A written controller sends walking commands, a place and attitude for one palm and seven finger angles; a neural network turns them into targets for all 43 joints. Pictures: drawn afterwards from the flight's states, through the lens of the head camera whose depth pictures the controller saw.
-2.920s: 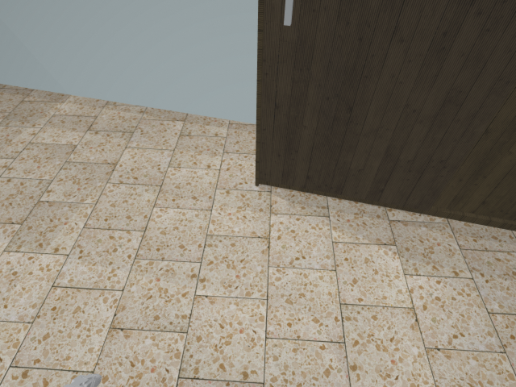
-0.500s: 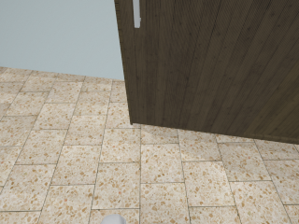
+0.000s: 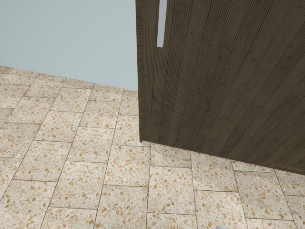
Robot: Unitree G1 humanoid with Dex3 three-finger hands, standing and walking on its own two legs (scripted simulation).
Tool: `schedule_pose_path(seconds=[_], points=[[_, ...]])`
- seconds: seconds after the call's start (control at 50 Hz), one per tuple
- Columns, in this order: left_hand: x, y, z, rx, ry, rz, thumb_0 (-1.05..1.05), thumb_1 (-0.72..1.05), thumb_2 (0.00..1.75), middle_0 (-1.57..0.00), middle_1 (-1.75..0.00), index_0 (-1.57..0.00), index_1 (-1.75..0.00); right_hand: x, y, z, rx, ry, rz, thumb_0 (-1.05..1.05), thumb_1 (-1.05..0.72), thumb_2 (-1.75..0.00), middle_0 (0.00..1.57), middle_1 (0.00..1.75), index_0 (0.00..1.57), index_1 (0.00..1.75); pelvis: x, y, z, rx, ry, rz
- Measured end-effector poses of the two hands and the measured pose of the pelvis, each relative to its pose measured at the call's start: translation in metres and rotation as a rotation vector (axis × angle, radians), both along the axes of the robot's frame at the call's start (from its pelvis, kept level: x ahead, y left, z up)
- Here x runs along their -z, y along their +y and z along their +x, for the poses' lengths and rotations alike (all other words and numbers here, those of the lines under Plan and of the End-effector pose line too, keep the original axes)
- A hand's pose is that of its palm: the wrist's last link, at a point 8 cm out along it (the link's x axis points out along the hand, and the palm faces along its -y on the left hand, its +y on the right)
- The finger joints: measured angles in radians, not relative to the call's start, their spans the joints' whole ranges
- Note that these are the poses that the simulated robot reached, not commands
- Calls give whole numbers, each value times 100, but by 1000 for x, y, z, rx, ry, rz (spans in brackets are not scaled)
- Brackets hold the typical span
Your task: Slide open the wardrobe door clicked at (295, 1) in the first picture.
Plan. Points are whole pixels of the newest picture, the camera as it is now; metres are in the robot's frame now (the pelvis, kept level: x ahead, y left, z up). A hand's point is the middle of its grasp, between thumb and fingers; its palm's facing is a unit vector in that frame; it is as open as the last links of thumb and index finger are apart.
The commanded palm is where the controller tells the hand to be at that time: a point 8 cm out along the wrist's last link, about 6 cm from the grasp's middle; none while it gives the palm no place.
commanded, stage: turn to face it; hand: left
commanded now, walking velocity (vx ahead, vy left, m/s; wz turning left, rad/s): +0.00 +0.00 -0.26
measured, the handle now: (164, 4) +0.76 +0.05 +0.23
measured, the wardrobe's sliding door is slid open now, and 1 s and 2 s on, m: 0.00 0.00 0.00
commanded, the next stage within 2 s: take the last steps up to it in 0.16 s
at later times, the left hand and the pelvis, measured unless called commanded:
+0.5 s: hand out of the picture +0.12 +0.18 -0.17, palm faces -0.08 -0.98 -0.16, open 7.4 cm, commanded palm none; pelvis +0.05 +0.00 +0.00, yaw -7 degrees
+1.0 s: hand (118, 201) +0.22 +0.13 -0.17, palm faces -0.07 -0.98 -0.20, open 7.2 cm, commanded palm none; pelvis +0.18 -0.05 +0.00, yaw -7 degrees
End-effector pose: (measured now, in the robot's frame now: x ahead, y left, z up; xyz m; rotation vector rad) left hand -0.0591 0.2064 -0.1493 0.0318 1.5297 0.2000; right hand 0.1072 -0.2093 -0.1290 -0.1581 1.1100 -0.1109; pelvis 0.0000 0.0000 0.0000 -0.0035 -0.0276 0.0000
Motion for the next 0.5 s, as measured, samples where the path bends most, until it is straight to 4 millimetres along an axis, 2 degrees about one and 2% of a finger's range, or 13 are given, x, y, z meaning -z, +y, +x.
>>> schedule_pose_path(seconds=[0.14, 0.24, 0.32, 0.4, 0.5], points=[[0, -1, 64, 69, -139, 70, 1, 91, 90, -20, -30, -19, -29, 23, -38, -26, 73, 111, 3, -2, -93, -90, 20, 30, 20, 30, 10, -18, 15, 27, 3, 19], [-9, -3, 98, 110, -182, 72, 1, 91, 90, -20, -30, -19, -29, 18, -50, -44, 117, 188, -11, 0, -92, -90, 20, 30, 20, 30, 2, -20, 25, 51, 22, 7], [-8, 2, 121, 145, -198, 59, 1, 91, 90, -20, -30, -20, -29, 11, -47, -53, 148, 196, -33, 0, -92, -90, 20, 30, 20, 30, 0, -15, 30, 71, 29, -1], [3, 14, 142, 163, -213, 34, 1, 91, 90, -20, -30, -20, -29, 7, -36, -62, 166, 191, -53, 1, -91, -90, 20, 30, 20, 30, 4, -6, 38, 89, 22, -10], [-4, 20, 175, 225, -211, 17, 1, 91, 90, -20, -30, -20, -29, -2, -19, -90, 230, 233, -33, 0, -91, -90, 20, 30, 20, 30, -5, -3, 53, 117, 22, -11]])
